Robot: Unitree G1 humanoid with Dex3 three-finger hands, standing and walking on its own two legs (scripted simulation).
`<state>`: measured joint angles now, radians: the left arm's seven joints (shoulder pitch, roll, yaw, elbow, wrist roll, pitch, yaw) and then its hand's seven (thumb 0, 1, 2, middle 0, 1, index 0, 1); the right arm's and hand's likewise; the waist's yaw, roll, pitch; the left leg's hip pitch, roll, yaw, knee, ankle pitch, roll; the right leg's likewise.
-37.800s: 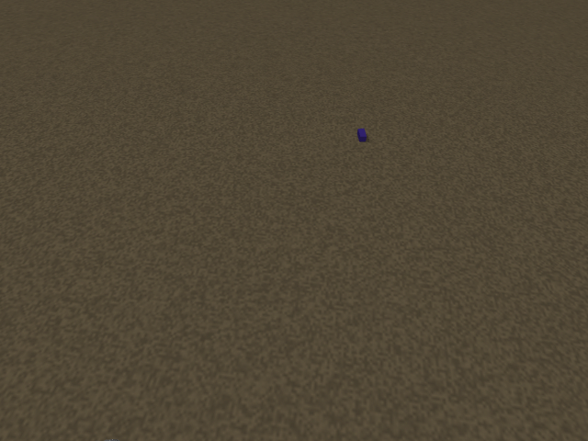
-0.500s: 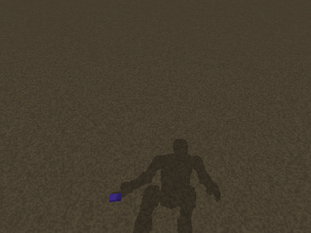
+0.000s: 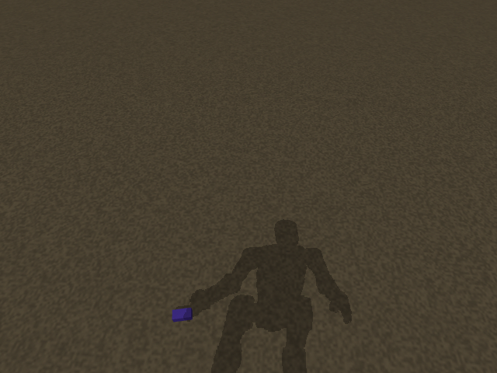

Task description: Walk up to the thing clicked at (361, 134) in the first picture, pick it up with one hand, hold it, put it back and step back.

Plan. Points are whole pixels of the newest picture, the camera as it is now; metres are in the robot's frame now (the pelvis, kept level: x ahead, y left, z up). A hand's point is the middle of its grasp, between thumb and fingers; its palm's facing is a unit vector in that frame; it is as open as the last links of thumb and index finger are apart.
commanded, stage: stand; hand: left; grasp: from above
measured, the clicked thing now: (182, 314) +0.41 +0.26 -0.77
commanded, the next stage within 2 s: step back in 0.02 s
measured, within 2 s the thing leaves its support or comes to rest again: neither
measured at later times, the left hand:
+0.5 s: hand out of the picture +0.06 +0.30 -0.18, palm faces -0.07 -0.93 -0.37, open 7.4 cm
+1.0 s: hand out of the picture -0.06 +0.30 -0.17, palm faces -0.02 -0.93 -0.38, open 7.4 cm
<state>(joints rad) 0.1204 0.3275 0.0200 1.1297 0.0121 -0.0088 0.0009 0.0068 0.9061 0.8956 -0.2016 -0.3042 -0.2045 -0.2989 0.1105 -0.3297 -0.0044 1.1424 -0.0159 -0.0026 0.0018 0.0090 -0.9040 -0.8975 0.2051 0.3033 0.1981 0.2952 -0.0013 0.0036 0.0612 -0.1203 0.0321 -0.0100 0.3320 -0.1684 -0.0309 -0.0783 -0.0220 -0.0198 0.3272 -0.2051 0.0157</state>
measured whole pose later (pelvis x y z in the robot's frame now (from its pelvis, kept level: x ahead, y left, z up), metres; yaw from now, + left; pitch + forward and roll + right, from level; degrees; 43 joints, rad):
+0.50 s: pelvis -0.08 +0.04 -0.02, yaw -2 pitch -1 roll -1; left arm 0.06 0.40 0.07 0.89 0.01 0.06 0.02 0.01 0.91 0.90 -0.20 -0.30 -0.20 -0.30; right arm 0.12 -0.35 -0.04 0.92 -0.03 0.03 -0.01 0.01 -0.90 -0.90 0.21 0.30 0.20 0.30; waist -0.02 -0.03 0.21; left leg -0.32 0.00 0.02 0.59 -0.24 0.05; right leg -0.44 0.10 0.14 1.13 -0.53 0.00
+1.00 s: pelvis -0.20 +0.04 -0.03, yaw +0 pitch -2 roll +0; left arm 0.11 0.38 0.07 0.77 0.02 0.05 0.01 0.01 0.90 0.90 -0.20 -0.30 -0.21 -0.30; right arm 0.18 -0.40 -0.04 0.90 -0.02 0.03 -0.01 0.01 -0.90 -0.90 0.21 0.30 0.20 0.30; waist 0.00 -0.02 0.19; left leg -0.24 -0.06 -0.04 0.65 -0.37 0.01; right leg -0.38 -0.04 0.00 0.68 -0.27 0.02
